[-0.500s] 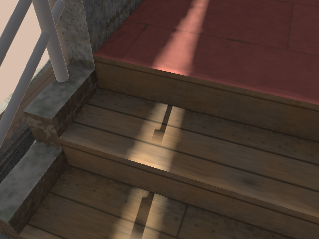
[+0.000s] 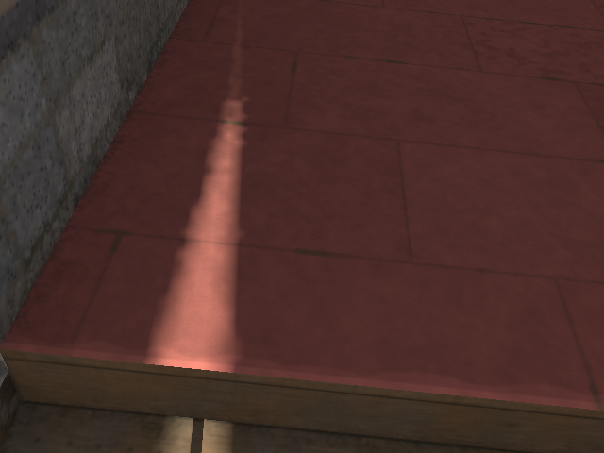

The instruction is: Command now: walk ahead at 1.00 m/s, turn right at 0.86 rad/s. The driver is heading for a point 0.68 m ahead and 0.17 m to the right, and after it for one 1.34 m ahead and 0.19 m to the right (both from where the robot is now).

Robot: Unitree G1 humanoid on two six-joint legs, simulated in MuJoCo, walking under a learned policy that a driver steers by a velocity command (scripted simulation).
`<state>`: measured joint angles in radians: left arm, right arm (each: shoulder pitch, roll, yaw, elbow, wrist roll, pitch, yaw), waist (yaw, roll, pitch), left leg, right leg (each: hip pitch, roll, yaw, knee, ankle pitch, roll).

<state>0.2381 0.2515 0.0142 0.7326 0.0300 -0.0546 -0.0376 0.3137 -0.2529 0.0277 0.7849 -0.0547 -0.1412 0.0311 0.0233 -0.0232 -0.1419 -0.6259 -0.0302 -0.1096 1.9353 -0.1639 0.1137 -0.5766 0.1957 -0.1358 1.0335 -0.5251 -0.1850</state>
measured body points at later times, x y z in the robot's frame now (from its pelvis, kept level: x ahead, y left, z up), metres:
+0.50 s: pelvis +0.38 +0.04 +0.23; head +0.37 +0.04 +0.68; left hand +0.72 +0.11 +0.22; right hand +0.20 -0.18 +0.09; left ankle +0.38 +0.18 -0.49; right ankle +0.39 -0.10 -0.26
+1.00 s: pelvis +0.66 -0.14 +0.41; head +0.65 -0.14 +0.86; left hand +0.85 +0.01 +0.29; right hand +0.68 -0.44 +0.33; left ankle +0.81 -0.03 -0.19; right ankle +0.62 -0.21 -0.33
